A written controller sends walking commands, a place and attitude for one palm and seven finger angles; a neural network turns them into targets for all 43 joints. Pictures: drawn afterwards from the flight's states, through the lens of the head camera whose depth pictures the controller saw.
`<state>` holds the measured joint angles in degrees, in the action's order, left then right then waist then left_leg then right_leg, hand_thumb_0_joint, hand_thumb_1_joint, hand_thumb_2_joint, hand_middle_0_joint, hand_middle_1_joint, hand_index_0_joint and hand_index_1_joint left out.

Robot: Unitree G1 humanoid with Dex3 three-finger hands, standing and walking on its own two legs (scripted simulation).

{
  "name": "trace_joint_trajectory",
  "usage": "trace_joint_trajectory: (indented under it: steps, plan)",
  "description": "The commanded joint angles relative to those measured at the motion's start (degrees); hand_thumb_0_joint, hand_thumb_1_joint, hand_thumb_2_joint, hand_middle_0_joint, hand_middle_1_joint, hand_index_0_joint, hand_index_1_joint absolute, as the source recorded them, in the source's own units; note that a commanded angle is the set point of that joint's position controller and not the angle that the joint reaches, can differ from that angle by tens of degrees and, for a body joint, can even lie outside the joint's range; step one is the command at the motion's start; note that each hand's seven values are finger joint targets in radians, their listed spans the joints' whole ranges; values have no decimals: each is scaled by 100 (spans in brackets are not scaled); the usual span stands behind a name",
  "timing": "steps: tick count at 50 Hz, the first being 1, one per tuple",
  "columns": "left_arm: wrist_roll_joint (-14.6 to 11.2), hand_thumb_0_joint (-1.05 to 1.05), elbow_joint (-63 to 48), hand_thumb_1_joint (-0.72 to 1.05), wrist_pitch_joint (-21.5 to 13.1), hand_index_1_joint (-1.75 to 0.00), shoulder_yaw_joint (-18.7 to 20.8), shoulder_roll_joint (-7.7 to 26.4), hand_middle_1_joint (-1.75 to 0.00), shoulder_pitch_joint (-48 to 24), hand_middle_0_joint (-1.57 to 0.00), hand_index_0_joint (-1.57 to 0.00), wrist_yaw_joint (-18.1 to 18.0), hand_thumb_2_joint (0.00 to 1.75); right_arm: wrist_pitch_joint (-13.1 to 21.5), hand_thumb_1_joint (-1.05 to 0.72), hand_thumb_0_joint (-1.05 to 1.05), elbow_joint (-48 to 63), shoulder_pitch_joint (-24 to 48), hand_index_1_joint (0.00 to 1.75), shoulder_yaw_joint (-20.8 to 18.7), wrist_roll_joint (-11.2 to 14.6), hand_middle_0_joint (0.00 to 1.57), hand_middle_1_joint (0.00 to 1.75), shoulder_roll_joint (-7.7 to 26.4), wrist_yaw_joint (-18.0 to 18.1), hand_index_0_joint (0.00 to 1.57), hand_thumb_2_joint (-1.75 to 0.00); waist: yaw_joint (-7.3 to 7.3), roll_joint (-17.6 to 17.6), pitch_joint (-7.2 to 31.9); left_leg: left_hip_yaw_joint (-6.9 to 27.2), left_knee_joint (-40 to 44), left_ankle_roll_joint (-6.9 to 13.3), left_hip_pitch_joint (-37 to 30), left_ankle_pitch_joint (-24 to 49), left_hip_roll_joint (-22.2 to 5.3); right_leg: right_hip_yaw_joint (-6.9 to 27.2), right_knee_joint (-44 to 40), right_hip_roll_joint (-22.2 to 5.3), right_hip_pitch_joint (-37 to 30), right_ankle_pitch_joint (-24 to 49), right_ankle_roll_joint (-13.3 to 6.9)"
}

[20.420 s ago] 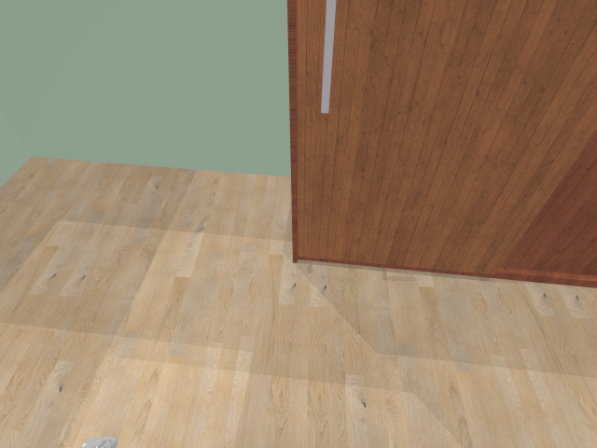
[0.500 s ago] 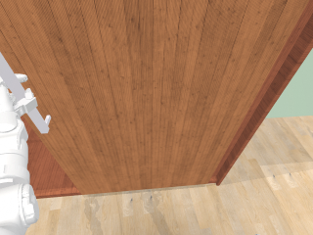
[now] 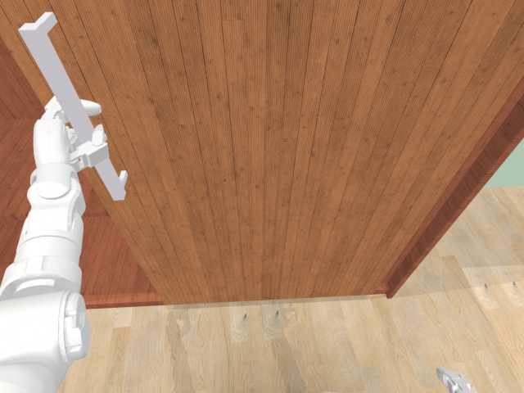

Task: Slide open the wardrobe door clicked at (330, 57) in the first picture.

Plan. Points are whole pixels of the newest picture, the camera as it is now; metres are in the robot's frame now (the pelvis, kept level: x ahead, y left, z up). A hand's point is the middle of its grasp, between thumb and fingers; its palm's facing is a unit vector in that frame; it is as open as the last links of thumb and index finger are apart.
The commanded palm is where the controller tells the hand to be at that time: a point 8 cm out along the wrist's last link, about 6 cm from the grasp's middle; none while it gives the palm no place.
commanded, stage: stop walking and hold the door there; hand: left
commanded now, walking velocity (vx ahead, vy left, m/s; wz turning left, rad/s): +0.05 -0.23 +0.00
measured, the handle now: (90, 123) +0.49 +0.28 +0.15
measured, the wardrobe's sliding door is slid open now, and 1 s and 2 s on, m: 0.70 0.70 0.70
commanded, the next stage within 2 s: loosen the grip on the handle in 1.04 s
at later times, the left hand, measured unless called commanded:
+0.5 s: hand (100, 145) +0.44 +0.25 +0.15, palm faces +0.32 -0.92 -0.23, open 5.8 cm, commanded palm +0.40 +0.29 +0.14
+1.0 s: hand (101, 143) +0.44 +0.25 +0.15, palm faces +0.38 -0.90 -0.22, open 5.8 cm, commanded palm +0.40 +0.29 +0.14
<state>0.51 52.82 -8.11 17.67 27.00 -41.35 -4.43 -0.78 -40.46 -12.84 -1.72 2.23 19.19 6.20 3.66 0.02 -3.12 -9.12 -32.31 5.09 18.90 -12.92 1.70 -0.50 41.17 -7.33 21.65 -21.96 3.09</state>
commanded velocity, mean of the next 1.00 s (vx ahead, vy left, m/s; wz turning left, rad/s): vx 0.03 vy -0.04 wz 0.00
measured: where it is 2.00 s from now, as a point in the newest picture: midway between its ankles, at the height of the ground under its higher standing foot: outside the picture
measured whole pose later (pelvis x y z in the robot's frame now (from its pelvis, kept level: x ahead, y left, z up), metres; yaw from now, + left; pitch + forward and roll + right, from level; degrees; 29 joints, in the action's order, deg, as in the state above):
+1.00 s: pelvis -0.01 -0.02 +0.01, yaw -4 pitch +1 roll +0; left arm -0.7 59.9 -5.2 21.8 33.4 -42.1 -3.7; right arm -0.4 -39.8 -17.1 0.9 3.0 18.0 7.2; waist 4.5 0.7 -0.6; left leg -11.4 -29.3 2.8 20.1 -10.4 -3.0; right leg -2.4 27.2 3.7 7.6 -20.8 -3.3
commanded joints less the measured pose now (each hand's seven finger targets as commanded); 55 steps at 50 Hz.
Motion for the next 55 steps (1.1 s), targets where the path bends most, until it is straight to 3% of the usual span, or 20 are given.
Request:
trace_joint_trajectory:
  steps: [1, 3, 7, 8, 13, 15, 18, 19, 21, 25, 28, 30, 31, 35, 39, 45, 49, 51, 54, 55]
  plan:
    - [-140, 0, -1720, 90, -590, -140, -297, 933, -140, -2617, -45, -45, -89, 90, 475, -90, 0, 642, 107, 30, -76, -25, 20, 30, 532, -48, 20, -90, -271, 1031, 2181, 2051, 1114, 160, -1945, 3040, -1841, -274, 2218, 435, 695, -1117, -119]
    - [-114, 0, -1599, 90, -437, -140, -249, 1093, -140, -2636, -45, -45, -91, 90, 563, -90, 0, 523, -110, 30, -152, 4, 20, 30, 621, -34, 20, -90, -237, 523, 2262, 1977, 1076, 41, -2202, 3031, -1806, -224, 2007, 484, 675, -778, -83]
    - [-103, 0, -1762, 90, -257, -140, -427, 1056, -140, -2928, -45, -45, -30, 90, 685, -90, 0, 534, -173, 30, -9, -32, 20, 30, 488, -15, 20, -90, -218, 945, 2382, 1947, 1374, -270, -2515, 2003, -1793, -103, 996, 597, 368, -494, -181]
    - [-120, 0, -1824, 90, -219, -140, -547, 934, -140, -2994, -45, -45, -16, 90, 723, -90, 0, 557, -186, 30, 32, -57, 20, 30, 435, -11, 20, -90, -199, 972, 2407, 1993, 1456, -340, -2579, 1923, -1804, -100, 716, 642, 278, -473, -211]
    - [-109, 0, -1621, 90, -126, -140, -261, 1320, -140, -2854, -45, -45, -30, 90, 736, -90, 0, 600, -251, 30, 80, -167, 20, 30, 494, -14, 20, -90, -255, 1046, 2514, 1734, 1515, -608, -2585, 2121, -1730, -197, -885, 794, -546, -339, -358]
    - [-97, 0, -1443, 90, -157, -140, -86, 1524, -140, -2683, -45, -45, -6, 90, 693, -90, 0, 604, -299, 30, 74, -189, 20, 30, 561, -27, 20, -90, -284, 892, 2566, 1541, 1263, -816, -2368, 2374, -1567, -217, -1586, 745, -1048, 62, -441]
    - [-83, 0, -1447, 90, -145, -140, -28, 1629, -140, -2702, -45, -45, 25, 90, 683, -90, 0, 715, -253, 30, 9, -196, 20, 30, 640, -27, 20, -90, -234, 661, 2565, 1223, 865, -967, -2045, 2119, -1348, 122, -1929, 324, -1230, 787, -662]
    - [-65, 0, -1378, 90, -148, -140, 8, 1697, -140, -2665, -45, -45, 39, 90, 684, -90, 0, 719, -171, 30, 31, -187, 20, 30, 662, -12, 20, -90, -212, 590, 2434, 1208, 893, -952, -1943, 2094, -1292, 108, -1818, 276, -1163, 956, -621]
    - [-112, 0, -1216, 90, -101, -140, 30, 1630, -140, -2582, -45, -45, 16, 90, 641, -90, 0, 704, -264, 30, -16, -96, 20, 30, 684, 12, 20, -90, -215, 329, 2555, 1282, 834, -559, -1966, 1909, -1401, 90, -1660, 295, -1110, 1094, -509]
    - [-142, 0, -895, 90, -76, -140, 82, 1743, -140, -2549, -45, -45, -8, 90, 588, -90, 0, 642, -327, 30, -12, -95, 20, 30, 744, 73, 20, -90, -201, 865, 2429, 1547, 1148, -509, -1981, 1617, -1566, 7, -1612, 433, -934, 571, -468]
    - [-118, 0, -723, 90, -90, -140, 144, 1862, -140, -2545, -45, -45, -24, 90, 561, -90, 0, 627, -391, 30, -45, -100, 20, 30, 777, 99, 20, -90, -189, 793, 2237, 1415, 1181, -479, -1693, 1187, -1482, 107, -1871, 355, -1005, 510, -529]
    - [-114, 0, -526, 90, -87, -140, 266, 2040, -140, -2451, -45, -45, -28, 90, 515, -90, 0, 601, -436, 30, -63, -72, 20, 30, 830, 120, 20, -90, -189, 553, 2149, 1280, 948, -457, -1536, 1474, -1418, 314, -1948, 141, -1111, 1007, -566]
    - [-120, 0, -621, 90, -91, -140, 41, 1796, -140, -2557, -45, -45, 5, 90, 510, -90, 0, 637, -451, 30, -49, -58, 20, 30, 782, 113, 20, -90, -139, 452, 2182, 1198, 835, -449, -1550, 1627, -1367, 390, -1962, 48, -1128, 1327, -564]
    - [-109, 0, -529, 90, -90, -140, 322, 2174, -140, -2372, -45, -45, -10, 90, 449, -90, 0, 586, -523, 30, -72, -7, 20, 30, 851, 147, 20, -90, -134, 470, 2294, 1054, 484, -357, -1696, 2445, -1369, 443, -1773, -56, -1202, 2637, -424]
    - [-134, 0, -467, 90, -45, -140, 273, 2166, -140, -2203, -45, -45, 32, 90, 354, -90, 0, 628, -461, 30, -59, 55, 20, 30, 827, 154, 20, -90, -127, 490, 2187, 896, 279, -351, -1546, 2584, -1248, 452, -1685, -102, -1304, 3417, -333]
    - [-63, 0, -355, 90, -56, -140, 721, 2668, -140, -1981, -45, -45, -4, 90, 262, -90, 0, 643, -457, 30, -72, 48, 20, 30, 871, 192, 20, -90, -217, 270, 2083, 720, 131, -339, -1187, 2262, -1114, 489, -1576, -217, -1601, 4440, -177]
    - [-115, 0, -313, 90, -72, -140, 461, 2316, -140, -1909, -45, -45, 54, 90, 242, -90, 0, 647, -432, 30, -44, 68, 20, 30, 801, 204, 20, -90, -177, 282, 2017, 790, 222, -263, -1427, 2498, -1141, 350, -1527, -59, -1358, 4056, -94]
    - [-66, 0, -484, 90, -111, -140, 568, 2423, -140, -1950, -45, -45, 33, 90, 259, -90, 0, 668, -437, 30, -59, 48, 20, 30, 811, 183, 20, -90, -208, 320, 2122, 862, 219, -212, -1581, 2634, -1210, 353, -1500, -14, -1248, 3820, -78]
    - [-103, 0, -557, 90, -127, -140, 383, 2195, -140, -1932, -45, -45, 68, 90, 258, -90, 0, 673, -402, 30, -42, 45, 20, 30, 782, 189, 20, -90, -182, 507, 2149, 937, 246, -155, -1838, 2875, -1282, 289, -1486, 105, -1030, 3371, -108]
    - [-71, 0, -692, 90, -143, -140, 564, 2402, -140, -2016, -45, -45, 41, 90, 275, -90, 0, 677, -435, 30, -57, 29, 20, 30, 825, 180, 20, -90, -211, 440, 2238, 1004, 249, -140, -1865, 2984, -1333, 274, -1437, 124, -1062, 3321, -119]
